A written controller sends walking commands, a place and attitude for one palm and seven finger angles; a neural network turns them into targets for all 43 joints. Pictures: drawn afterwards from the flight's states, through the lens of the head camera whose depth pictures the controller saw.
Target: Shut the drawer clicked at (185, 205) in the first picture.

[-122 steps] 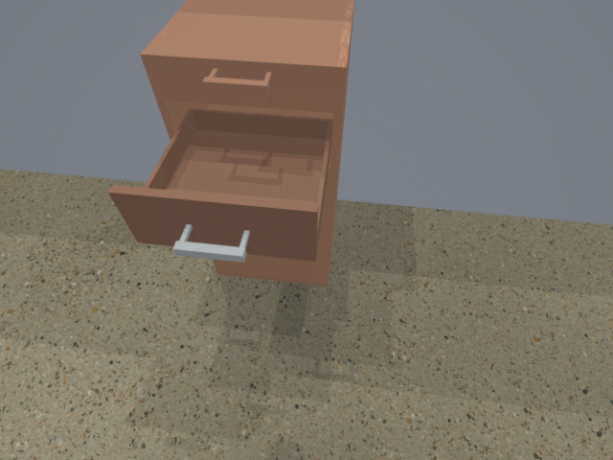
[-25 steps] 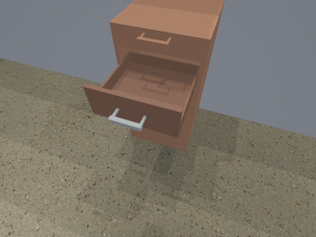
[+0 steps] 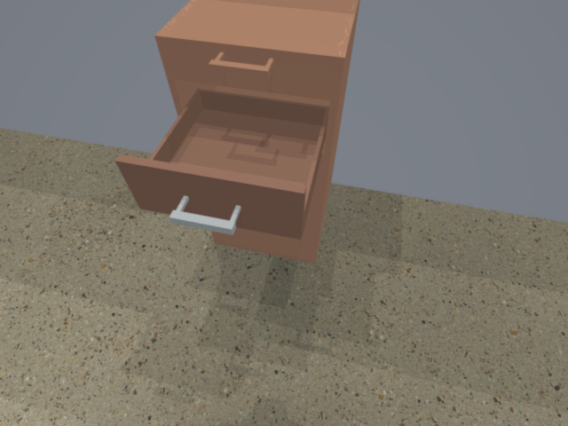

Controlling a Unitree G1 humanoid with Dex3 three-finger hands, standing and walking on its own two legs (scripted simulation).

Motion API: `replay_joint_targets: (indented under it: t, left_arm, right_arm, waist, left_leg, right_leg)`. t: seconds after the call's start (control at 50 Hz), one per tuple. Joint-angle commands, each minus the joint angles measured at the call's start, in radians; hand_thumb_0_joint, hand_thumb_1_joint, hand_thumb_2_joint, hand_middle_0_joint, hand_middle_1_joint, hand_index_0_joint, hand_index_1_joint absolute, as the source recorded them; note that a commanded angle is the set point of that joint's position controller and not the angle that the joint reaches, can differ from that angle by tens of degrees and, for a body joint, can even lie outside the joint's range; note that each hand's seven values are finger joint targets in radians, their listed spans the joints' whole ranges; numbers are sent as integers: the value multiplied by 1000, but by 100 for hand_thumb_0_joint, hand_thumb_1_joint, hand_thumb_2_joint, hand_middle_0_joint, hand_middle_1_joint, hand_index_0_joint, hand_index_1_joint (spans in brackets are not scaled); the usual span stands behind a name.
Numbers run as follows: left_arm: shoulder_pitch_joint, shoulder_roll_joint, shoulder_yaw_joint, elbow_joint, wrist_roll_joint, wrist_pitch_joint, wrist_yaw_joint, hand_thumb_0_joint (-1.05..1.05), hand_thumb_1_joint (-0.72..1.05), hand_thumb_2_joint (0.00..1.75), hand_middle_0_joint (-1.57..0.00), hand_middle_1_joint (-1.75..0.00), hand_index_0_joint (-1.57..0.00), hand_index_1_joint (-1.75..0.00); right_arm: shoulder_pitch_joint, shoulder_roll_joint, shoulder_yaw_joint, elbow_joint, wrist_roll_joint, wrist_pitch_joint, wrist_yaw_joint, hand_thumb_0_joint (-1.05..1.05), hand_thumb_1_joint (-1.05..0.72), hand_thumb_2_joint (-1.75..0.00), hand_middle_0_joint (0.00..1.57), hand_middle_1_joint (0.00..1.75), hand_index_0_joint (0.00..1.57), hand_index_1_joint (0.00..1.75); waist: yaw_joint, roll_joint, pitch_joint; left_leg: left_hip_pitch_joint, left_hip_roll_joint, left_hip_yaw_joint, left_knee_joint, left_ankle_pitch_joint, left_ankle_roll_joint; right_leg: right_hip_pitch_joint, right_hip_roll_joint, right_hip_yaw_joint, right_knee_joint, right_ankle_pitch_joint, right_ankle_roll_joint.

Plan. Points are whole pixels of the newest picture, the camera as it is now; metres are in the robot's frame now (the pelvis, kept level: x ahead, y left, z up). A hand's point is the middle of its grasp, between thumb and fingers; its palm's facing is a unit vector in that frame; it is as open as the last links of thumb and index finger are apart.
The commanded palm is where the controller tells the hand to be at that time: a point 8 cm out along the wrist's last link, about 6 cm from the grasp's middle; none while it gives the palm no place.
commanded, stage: turn to face it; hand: left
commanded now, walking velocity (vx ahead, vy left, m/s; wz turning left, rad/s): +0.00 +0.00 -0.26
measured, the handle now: (206, 214) +0.51 +0.20 -0.09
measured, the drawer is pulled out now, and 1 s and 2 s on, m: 0.30 0.30 0.30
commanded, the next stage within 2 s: take the last steps up to it in 0.34 s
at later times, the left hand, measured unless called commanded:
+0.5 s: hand out of the picture +0.08 +0.19 -0.17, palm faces -0.03 -0.97 -0.23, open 7.4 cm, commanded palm none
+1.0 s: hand out of the picture +0.04 +0.18 -0.18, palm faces -0.02 -0.98 -0.17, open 7.4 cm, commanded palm none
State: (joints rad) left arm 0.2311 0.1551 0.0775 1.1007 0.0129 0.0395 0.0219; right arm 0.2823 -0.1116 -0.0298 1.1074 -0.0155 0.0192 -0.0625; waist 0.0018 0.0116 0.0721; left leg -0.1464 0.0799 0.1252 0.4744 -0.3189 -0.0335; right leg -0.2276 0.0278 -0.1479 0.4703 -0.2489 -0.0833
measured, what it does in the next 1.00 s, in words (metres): steps on the spot: left foot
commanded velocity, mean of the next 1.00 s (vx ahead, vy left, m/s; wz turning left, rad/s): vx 0.12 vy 0.03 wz -0.13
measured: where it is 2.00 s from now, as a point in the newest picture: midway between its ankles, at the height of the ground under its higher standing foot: outside the picture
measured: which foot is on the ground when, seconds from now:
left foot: down 0.00-0.54, up 0.56-0.92, down 0.94-1.00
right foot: down 0.00-1.00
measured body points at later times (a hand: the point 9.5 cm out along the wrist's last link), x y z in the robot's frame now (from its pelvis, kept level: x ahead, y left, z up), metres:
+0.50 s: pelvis -0.01 +0.00 -0.01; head +0.03 -0.01 +0.44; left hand +0.08 +0.24 -0.15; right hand -0.03 -0.22 -0.17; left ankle -0.04 +0.13 -0.74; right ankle +0.00 -0.07 -0.73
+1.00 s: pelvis +0.07 +0.01 -0.01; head +0.12 +0.00 +0.44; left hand +0.04 +0.23 -0.16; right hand +0.13 -0.22 -0.16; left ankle +0.10 +0.14 -0.74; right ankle +0.00 -0.07 -0.72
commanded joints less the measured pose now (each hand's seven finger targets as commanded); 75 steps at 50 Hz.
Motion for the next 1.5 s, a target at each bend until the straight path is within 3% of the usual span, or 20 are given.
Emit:
replay_joint_targets:
  t: [0.0,0.24,0.42,0.48,0.5,0.52,0.54,0.62,0.86,0.92,0.96,1.06,1.08,1.1,1.12,1.22,1.28,1.36,1.42,1.48]
  left_arm:
    - [23,118,24,-69,8,-10,0,0,90,90,-20,-30,-20,-30]
    - [-14,159,28,-106,13,-14,7,0,90,90,-20,-30,-20,-30]
    - [-70,99,27,-161,14,9,-11,0,90,90,-20,-30,-20,-30]
    - [-2,83,27,-150,17,0,-20,0,90,90,-20,-30,-20,-30]
    - [54,110,31,-133,20,-14,-19,0,90,90,-20,-30,-20,-30]
    - [118,188,41,-106,23,-31,-10,0,90,90,-20,-30,-20,-30]
    - [172,203,41,-84,13,-44,1,0,90,90,-20,-30,-20,-30]
    - [79,140,22,-105,8,-65,6,0,90,90,-20,-30,-20,-30]
    - [133,113,17,-23,6,-81,-13,0,90,90,-20,-30,-20,-30]
    - [60,42,-5,-71,7,-82,-20,0,90,90,-20,-30,-20,-30]
    - [-10,51,-6,-107,12,-79,-18,0,90,90,-20,-30,-20,-30]
    - [156,49,4,-51,11,-68,-38,0,90,90,-20,-30,-20,-30]
    - [227,128,21,-29,20,-73,-28,0,90,90,-20,-30,-20,-30]
    - [243,212,32,-34,16,-72,-20,0,90,90,-20,-30,-20,-30]
    - [205,220,31,-57,14,-65,-21,0,90,90,-20,-30,-20,-30]
    - [31,163,16,-87,9,-74,4,0,90,90,-20,-30,-20,-30]
    - [30,117,-4,-92,-6,-58,20,0,90,90,-20,-30,-20,-30]
    - [9,139,5,-113,-2,-31,27,0,90,90,-20,-30,-20,-30]
    - [-43,131,12,-149,-10,-18,17,0,90,90,-20,-30,-20,-30]
    - [49,161,27,-143,3,-28,13,0,90,90,-20,-30,-20,-30]
  right_arm:
    - [92,-114,-29,-34,-4,-4,-4,0,-90,-90,20,30,20,30]
    - [70,-99,-30,-69,2,4,8,0,-90,-90,20,30,20,30]
    - [43,-196,-45,-92,-19,-9,-1,0,-90,-90,20,30,20,30]
    - [3,-199,-41,-103,-23,-11,10,0,-90,-90,20,30,20,30]
    - [-10,-178,-39,-112,-16,-12,15,0,-90,-90,20,30,20,30]
    - [-16,-124,-33,-135,-2,-11,23,0,-90,-90,20,30,20,30]
    - [-63,-133,-36,-152,1,1,30,0,-90,-90,20,30,20,30]
    - [-62,-109,-38,-121,-2,-13,43,0,-90,-90,20,30,20,30]
    - [-77,-97,-26,-104,0,-53,47,0,-90,-90,20,30,20,30]
    - [161,-234,-51,-38,-23,-59,23,0,-90,-90,20,30,20,30]
    - [161,-208,-40,-47,-21,-55,23,0,-90,-90,20,30,20,30]
    - [-60,-188,-27,-90,-12,-49,24,0,-90,-90,20,30,20,30]
    - [-91,-144,-24,-111,1,-42,34,0,-90,-90,20,30,20,30]
    - [-104,-137,-29,-145,1,-39,45,0,-90,-90,20,30,20,30]
    - [-120,-163,-36,-146,-9,-43,52,0,-90,-90,20,30,20,30]
    - [-43,-88,-14,-82,5,-39,42,0,-90,-90,20,30,20,30]
    - [47,-161,-21,-44,-2,-55,28,0,-90,-90,20,30,20,30]
    - [63,-214,-43,-67,4,-14,6,0,-90,-90,20,30,20,30]
    - [45,-249,-59,-90,-12,2,4,0,-90,-90,20,30,20,30]
    - [-50,-248,-68,-133,0,6,4,0,-90,-90,20,30,20,30]
  waist:
    - [-4,31,-17]
    - [-14,-75,-55]
    - [-8,161,-2]
    - [34,103,3]
    - [55,-5,1]
    - [63,-227,2]
    - [93,-301,4]
    - [17,-75,-11]
    - [0,-80,-10]
    - [-99,210,-39]
    - [-84,198,1]
    - [73,17,-72]
    - [107,-224,-29]
    - [105,-347,25]
    - [97,-211,44]
    - [4,-129,-31]
    - [1,104,-127]
    - [-28,169,-131]
    - [-40,216,-130]
    - [29,75,-207]
  left_leg:
    - [-58,96,-73,-82,148,56]
    - [-13,28,2,15,58,31]
    - [-50,273,-145,-175,282,166]
    - [-95,221,-110,-113,134,149]
    - [-141,115,-42,3,20,96]
    - [-294,-19,61,190,-186,36]
    - [-352,-46,-25,397,-302,29]
    - [-339,-12,-123,473,-112,17]
    - [-17,-61,-67,-36,101,31]
    - [223,284,-483,-193,73,241]
    - [162,299,-528,-216,217,297]
    - [-190,82,-200,-33,93,140]
    - [-370,-81,-97,164,-122,60]
    - [-451,-91,-56,346,-241,27]
    - [-426,-55,-101,448,-233,30]
    - [-167,-43,-74,92,9,-1]
    - [91,107,-173,-22,854,80]
    - [199,164,-175,35,1320,109]
    - [244,232,-247,3,1292,198]
    - [133,139,-152,146,1004,111]
  right_leg:
    - [28,-131,165,-36,200,7]
    - [2,-195,287,-118,226,-30]
    - [-94,-39,128,261,-119,40]
    - [18,-43,119,124,-96,35]
    - [88,-78,212,-38,-31,15]
    - [188,-261,472,-180,-35,-46]
    - [188,-345,624,-286,-35,-93]
    - [144,-293,476,-263,98,-172]
    - [38,-206,323,-158,69,-68]
    - [-304,-5,79,310,-287,36]
    - [-391,-61,150,546,-332,33]
    - [152,-50,81,42,-82,59]
    - [242,-188,358,-182,-200,18]
    - [201,-414,635,-341,-300,-91]
    - [125,-428,649,-339,-321,-159]
    - [134,-256,240,-68,624,-82]
    - [39,-130,138,64,351,65]
    - [-40,-74,80,177,153,77]
    - [-129,-39,133,256,-304,67]
    - [83,-70,142,-21,241,65]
